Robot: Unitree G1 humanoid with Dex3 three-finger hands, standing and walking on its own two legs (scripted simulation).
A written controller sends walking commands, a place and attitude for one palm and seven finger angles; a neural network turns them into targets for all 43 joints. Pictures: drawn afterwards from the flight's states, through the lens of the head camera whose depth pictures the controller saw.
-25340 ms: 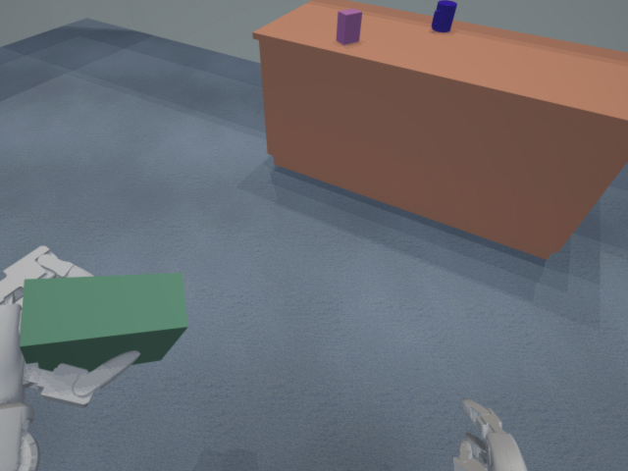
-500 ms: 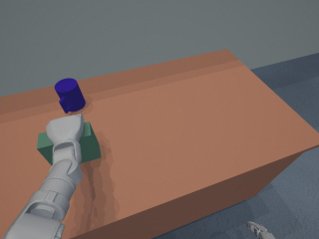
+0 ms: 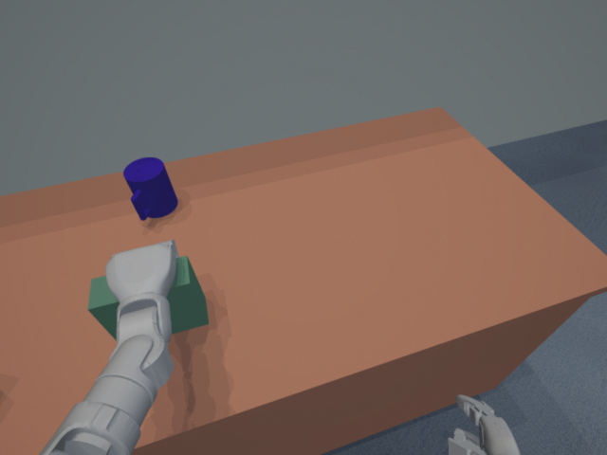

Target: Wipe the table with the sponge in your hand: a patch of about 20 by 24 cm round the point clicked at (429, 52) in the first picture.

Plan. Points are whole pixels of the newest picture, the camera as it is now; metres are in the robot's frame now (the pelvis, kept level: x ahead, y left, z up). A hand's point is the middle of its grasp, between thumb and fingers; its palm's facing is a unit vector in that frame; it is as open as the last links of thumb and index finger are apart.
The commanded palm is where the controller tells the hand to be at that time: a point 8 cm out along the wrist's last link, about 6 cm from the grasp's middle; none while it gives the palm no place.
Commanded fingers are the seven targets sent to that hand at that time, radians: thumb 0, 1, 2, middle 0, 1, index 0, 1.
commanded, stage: wipe back along the middle lane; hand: left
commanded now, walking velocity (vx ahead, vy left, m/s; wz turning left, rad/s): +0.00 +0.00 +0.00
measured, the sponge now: (158, 309) +0.32 +0.27 -0.03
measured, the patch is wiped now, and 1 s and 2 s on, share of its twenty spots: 0.55 0.70 0.75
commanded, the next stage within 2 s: slide across to the third lane in 0.78 s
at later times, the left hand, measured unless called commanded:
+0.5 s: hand (150, 323) +0.28 +0.25 +0.02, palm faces -0.01 -0.03 -1.00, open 9.5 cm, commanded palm +0.22 +0.22 +0.04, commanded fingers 0.00 0.10 1.30 -1.20 -1.60 -1.20 -1.60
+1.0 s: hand (153, 342) +0.25 +0.23 +0.01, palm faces -0.02 -0.03 -1.00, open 9.5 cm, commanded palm +0.21 +0.20 +0.05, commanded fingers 0.00 0.10 1.30 -1.20 -1.60 -1.20 -1.60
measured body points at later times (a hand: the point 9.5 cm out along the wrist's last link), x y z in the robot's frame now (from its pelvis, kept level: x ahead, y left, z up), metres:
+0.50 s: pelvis +0.00 +0.00 +0.00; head +0.00 -0.03 +0.45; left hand +0.27 +0.24 +0.07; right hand +0.22 -0.23 -0.09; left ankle +0.01 +0.15 -0.72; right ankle -0.02 -0.15 -0.72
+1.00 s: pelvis -0.01 -0.01 +0.00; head -0.01 -0.04 +0.45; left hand +0.25 +0.23 +0.07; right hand +0.22 -0.22 -0.09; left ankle +0.01 +0.15 -0.72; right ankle -0.02 -0.15 -0.72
